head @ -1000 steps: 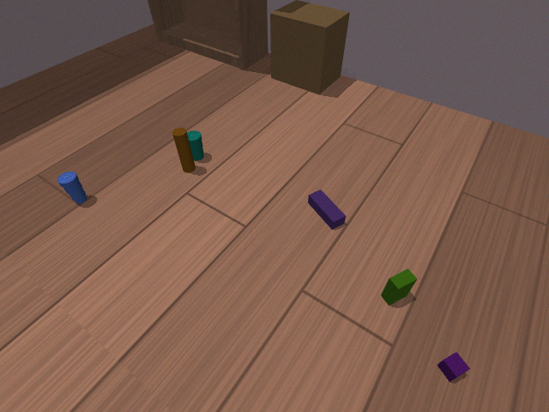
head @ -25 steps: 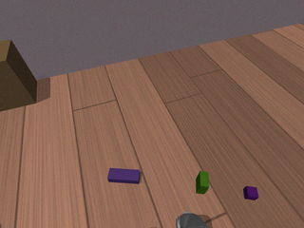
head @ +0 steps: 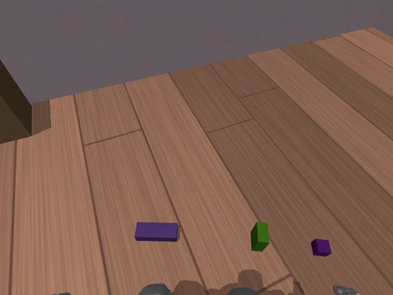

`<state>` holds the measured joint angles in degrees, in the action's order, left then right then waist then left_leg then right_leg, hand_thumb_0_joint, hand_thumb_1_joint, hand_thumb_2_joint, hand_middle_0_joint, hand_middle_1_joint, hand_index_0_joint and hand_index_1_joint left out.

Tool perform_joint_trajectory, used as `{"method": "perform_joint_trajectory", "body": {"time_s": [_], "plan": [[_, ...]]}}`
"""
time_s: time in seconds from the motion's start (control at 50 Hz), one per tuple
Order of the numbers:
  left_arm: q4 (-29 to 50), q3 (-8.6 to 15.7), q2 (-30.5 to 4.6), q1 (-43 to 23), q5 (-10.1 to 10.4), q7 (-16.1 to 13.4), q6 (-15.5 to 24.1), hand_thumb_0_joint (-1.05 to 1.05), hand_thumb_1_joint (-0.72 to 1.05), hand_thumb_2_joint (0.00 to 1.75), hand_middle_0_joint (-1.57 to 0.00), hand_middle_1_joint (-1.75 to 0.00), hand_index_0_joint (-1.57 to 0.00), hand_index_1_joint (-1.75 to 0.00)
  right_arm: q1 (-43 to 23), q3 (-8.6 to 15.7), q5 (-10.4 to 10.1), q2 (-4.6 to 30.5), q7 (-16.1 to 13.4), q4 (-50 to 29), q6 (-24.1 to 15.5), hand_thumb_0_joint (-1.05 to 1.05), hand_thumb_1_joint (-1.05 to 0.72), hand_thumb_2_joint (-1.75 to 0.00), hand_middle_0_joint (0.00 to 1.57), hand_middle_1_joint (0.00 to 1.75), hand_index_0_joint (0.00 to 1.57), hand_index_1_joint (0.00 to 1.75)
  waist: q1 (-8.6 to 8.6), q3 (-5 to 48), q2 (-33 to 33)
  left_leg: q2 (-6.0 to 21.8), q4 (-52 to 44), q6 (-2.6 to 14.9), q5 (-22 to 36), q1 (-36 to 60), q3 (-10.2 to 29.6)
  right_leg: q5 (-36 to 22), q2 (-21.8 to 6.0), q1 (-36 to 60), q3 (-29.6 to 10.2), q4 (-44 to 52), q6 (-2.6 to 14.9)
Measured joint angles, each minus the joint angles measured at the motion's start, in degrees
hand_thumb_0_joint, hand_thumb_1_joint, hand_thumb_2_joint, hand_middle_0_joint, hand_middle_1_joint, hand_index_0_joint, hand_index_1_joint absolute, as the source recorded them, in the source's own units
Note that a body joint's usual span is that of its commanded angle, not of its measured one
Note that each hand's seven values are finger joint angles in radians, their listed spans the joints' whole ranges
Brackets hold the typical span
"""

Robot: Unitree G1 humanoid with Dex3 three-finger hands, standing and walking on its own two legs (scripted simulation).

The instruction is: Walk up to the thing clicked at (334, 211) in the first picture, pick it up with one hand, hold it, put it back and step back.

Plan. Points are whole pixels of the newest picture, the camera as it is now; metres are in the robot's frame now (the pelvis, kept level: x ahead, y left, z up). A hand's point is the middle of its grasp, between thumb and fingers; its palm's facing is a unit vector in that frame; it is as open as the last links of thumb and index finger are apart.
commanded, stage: walk up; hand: left
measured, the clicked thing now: (157, 231) +0.48 +0.20 -0.72
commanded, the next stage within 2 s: stand in 0.64 s
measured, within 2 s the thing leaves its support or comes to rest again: neither
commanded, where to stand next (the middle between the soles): +0.10 -0.03 m, yaw +0 degrees
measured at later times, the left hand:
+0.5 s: hand out of the picture +0.09 +0.23 -0.14, palm faces -0.07 -0.94 -0.34, open 7.4 cm
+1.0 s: hand out of the picture +0.11 +0.24 -0.12, palm faces -0.06 -0.94 -0.34, open 7.4 cm
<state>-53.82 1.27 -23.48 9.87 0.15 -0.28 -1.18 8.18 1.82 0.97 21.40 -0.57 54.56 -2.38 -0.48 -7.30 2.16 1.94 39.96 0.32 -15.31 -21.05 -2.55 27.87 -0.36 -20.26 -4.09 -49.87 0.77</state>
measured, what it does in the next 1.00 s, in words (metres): steps on the spot: right foot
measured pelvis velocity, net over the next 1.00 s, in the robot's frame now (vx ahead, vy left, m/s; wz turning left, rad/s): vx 0.00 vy -0.01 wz -0.05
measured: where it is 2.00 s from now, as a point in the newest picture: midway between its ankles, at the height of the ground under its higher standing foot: outside the picture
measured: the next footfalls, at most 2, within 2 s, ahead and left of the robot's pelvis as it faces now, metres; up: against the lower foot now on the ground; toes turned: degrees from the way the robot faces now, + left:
right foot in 0.20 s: +0.02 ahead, -0.16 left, +0.00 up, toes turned -2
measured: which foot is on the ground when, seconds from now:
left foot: down 0.00-1.00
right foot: up 0.00-0.18, down 0.20-1.00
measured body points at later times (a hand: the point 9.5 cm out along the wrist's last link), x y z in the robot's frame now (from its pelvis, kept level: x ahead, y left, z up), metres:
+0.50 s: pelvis +0.00 -0.02 +0.01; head +0.01 -0.01 +0.46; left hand +0.09 +0.28 -0.12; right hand +0.04 -0.33 -0.11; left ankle +0.06 +0.12 -0.71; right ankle -0.02 -0.16 -0.71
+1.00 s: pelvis +0.00 -0.01 +0.03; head +0.01 -0.01 +0.48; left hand +0.11 +0.29 -0.10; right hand +0.10 -0.32 -0.10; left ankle +0.06 +0.12 -0.71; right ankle -0.02 -0.16 -0.71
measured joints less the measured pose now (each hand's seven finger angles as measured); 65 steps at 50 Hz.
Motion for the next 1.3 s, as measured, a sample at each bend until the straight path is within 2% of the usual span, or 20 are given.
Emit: {"method": "perform_joint_trajectory", "body": {"time_s": [0.04,0.1,0.18,0.2,0.24,0.3,0.32,0.36,0.4,0.52,0.64,0.96,1.3], "plan": [[-0.23,0.39,-0.69,-0.87,-0.06,0.20,-0.34,0.01,0.90,0.90,-0.21,-0.30,-0.20,-0.30,-0.30,-0.48,0.26,-0.72,-0.10,0.11,0.16,0.01,-0.90,-0.90,0.20,0.30,0.20,0.30,0.39,0.03,0.02,0.89,-0.59,0.14,0.41,-0.24,0.16,1.95,1.02,-1.05,0.07,-3.30,0.64],[-0.31,1.26,-1.67,-1.26,-0.25,0.77,-0.38,0.01,0.90,0.90,-0.21,-0.30,-0.20,-0.30,-0.30,-0.70,0.58,-0.86,-0.15,-0.22,-0.04,0.01,-0.90,-0.90,0.21,0.30,0.21,0.30,0.52,0.28,0.28,1.87,-1.23,-0.20,1.08,-1.06,-0.33,1.93,0.59,-1.38,0.45,-3.69,1.16],[-1.17,1.88,-1.97,-0.70,-0.64,1.09,0.02,0.01,0.90,0.90,-0.21,-0.30,-0.20,-0.30,-0.25,-0.34,0.91,0.66,-0.02,-0.45,0.39,0.01,-0.90,-0.90,0.21,0.30,0.21,0.30,0.80,0.54,-0.33,2.98,0.02,-0.71,0.81,-2.59,-0.97,-0.43,-0.95,2.34,2.45,5.69,0.91],[-1.72,1.98,-1.70,-0.50,-0.84,1.00,0.37,0.01,0.90,0.90,-0.21,-0.30,-0.20,-0.30,-0.34,-0.23,0.85,1.27,0.05,-0.33,0.72,0.01,-0.90,-0.90,0.21,0.30,0.21,0.30,0.81,0.48,-0.96,3.53,1.01,-0.97,0.38,-3.05,-0.91,-4.00,-0.74,3.74,2.88,9.21,0.27],[-2.91,1.99,-0.15,-0.28,-1.61,0.81,0.91,0.01,0.90,0.90,-0.20,-0.30,-0.20,-0.30,-0.33,0.10,0.42,2.57,-0.02,0.32,1.63,0.01,-0.90,-0.90,0.21,0.30,0.21,0.30,1.35,-0.20,-3.89,4.92,2.75,-0.82,-0.80,-3.32,1.09,-6.55,0.93,5.27,4.30,10.90,-1.41],[-3.74,1.32,0.74,1.54,-2.11,1.12,0.93,0.01,0.90,0.90,-0.21,-0.30,-0.20,-0.30,0.62,0.13,-0.09,2.56,0.00,2.07,2.23,0.01,-0.90,-0.90,0.20,0.30,0.20,0.30,0.31,1.33,-2.94,2.12,3.01,0.09,-7.64,-2.05,1.84,-5.88,-0.01,5.00,2.73,10.18,-1.48],[-4.20,1.06,1.03,1.78,-2.00,1.19,0.66,0.01,0.90,0.90,-0.21,-0.30,-0.20,-0.30,0.95,0.13,-0.29,2.62,0.16,2.59,1.95,0.01,-0.90,-0.90,0.20,0.30,0.20,0.30,0.41,1.67,-2.72,1.45,1.35,0.10,-5.75,-0.98,1.79,-5.68,-0.42,5.15,2.47,10.09,-1.63],[-5.17,0.62,1.76,1.29,-1.63,1.15,0.33,0.01,0.90,0.90,-0.21,-0.30,-0.20,-0.30,1.52,0.19,-0.62,2.72,0.27,3.61,1.28,0.01,-0.90,-0.90,0.20,0.30,0.20,0.30,1.02,1.68,-2.92,1.10,-1.65,-1.07,1.76,0.48,1.94,-5.57,-0.90,5.98,2.80,10.35,-2.25],[-5.58,0.33,2.22,0.43,-1.20,1.19,0.43,0.01,0.90,0.90,-0.21,-0.30,-0.20,-0.30,1.78,-0.17,-0.57,2.22,0.31,4.77,1.20,0.01,-0.90,-0.90,0.20,0.30,0.20,0.30,1.07,1.76,-2.71,0.92,-2.53,-1.76,1.48,1.28,1.91,-5.86,-1.13,6.72,2.86,11.17,-2.37],[-6.17,-0.23,2.60,-2.19,-0.86,1.35,1.03,0.01,0.90,0.90,-0.21,-0.30,-0.20,-0.30,1.41,-1.61,-0.27,-0.05,1.15,7.42,1.41,0.01,-0.90,-0.90,0.20,0.30,0.20,0.30,1.44,2.95,-1.64,0.78,-5.95,-2.02,2.21,3.03,2.37,-7.39,-1.22,8.89,3.52,15.19,-2.08],[-7.26,-0.46,2.79,-5.14,-0.43,1.28,1.24,0.01,0.90,0.90,-0.21,-0.30,-0.20,-0.30,-0.29,-2.18,-0.32,-0.90,1.18,8.90,0.92,0.01,-0.90,-0.90,0.20,0.30,0.20,0.30,1.57,3.42,-1.57,0.87,-9.15,-2.04,3.51,4.41,2.68,-9.29,-1.08,10.89,3.97,19.54,-2.25],[-10.40,-0.50,2.74,-6.00,-0.54,0.82,1.92,0.01,0.90,0.90,-0.21,-0.30,-0.20,-0.30,-5.59,-1.60,-0.31,-1.20,1.34,9.10,1.79,0.01,-0.90,-0.90,0.20,0.30,0.20,0.30,1.10,3.42,-2.38,0.93,-16.34,-1.91,7.11,9.06,1.68,-13.46,-1.12,15.25,3.24,27.11,-2.77],[-11.75,-0.36,3.00,-3.35,-1.01,1.01,1.70,0.01,0.90,0.90,-0.21,-0.30,-0.20,-0.30,-4.19,-0.96,-0.10,-1.71,1.72,10.96,2.57,0.01,-0.90,-0.90,0.20,0.30,0.20,0.30,1.10,3.31,-1.68,0.37,-18.40,-1.22,9.05,8.81,1.52,-15.63,-1.66,15.17,3.17,29.49,-3.43]]}}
